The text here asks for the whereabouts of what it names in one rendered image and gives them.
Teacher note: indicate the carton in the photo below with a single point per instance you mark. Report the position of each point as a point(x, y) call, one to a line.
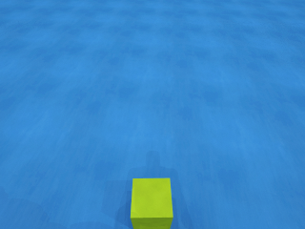
point(152, 206)

